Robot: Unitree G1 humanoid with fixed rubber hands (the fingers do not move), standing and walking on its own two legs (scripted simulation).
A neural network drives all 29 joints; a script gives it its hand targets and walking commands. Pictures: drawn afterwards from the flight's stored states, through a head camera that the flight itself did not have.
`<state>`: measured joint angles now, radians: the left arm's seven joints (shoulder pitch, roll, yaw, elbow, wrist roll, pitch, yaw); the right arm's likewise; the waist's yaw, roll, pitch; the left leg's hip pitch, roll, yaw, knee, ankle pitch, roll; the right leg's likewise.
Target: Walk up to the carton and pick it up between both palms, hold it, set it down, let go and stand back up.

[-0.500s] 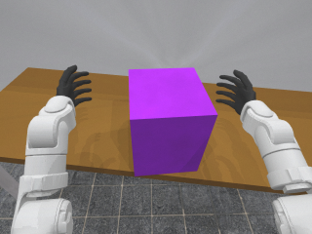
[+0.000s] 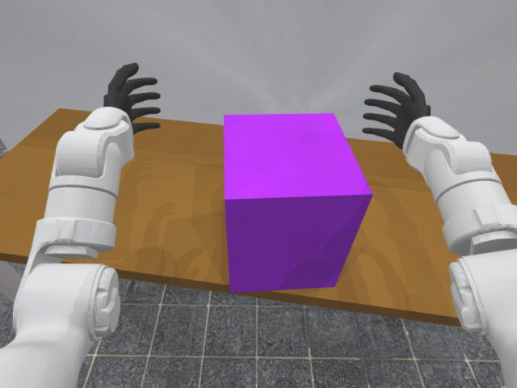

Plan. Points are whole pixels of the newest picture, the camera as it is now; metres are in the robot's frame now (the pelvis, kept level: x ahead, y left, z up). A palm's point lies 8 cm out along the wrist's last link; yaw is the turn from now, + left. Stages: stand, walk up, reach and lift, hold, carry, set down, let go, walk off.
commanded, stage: reach and lift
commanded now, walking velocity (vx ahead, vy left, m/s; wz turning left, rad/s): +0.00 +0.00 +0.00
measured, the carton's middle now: (281, 204) +0.44 +0.00 +0.06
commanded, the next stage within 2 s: none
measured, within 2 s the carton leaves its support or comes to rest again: neither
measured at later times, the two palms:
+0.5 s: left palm (146, 177) +0.40 +0.22 +0.14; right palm (377, 184) +0.44 -0.15 +0.13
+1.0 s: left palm (167, 184) +0.41 +0.19 +0.12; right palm (370, 186) +0.44 -0.15 +0.11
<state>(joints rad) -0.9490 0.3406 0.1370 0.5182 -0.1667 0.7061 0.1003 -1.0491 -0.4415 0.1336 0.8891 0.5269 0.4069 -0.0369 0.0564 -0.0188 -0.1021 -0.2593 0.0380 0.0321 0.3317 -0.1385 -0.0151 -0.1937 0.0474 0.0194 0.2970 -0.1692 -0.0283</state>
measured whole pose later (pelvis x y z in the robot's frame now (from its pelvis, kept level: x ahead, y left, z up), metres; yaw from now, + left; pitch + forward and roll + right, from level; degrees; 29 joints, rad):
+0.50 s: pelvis +0.00 +0.00 +0.00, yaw +1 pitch +6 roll -1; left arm -0.77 0.21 0.13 0.63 -0.11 0.38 0.11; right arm -0.83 -0.28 0.02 0.89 0.31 0.17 -0.07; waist 0.07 -0.01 -0.07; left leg -0.32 0.04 0.02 0.36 -0.14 -0.02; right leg -0.25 0.05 0.01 0.32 -0.18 -0.03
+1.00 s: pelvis +0.00 +0.00 +0.00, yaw -1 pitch +9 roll -1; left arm -0.82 0.11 0.16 0.86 -0.05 0.16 0.15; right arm -0.88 -0.25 0.05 1.07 0.32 0.05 -0.08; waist 0.10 -0.02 -0.12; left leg -0.37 0.05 0.03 0.38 -0.16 -0.02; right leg -0.31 0.06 0.02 0.34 -0.18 -0.04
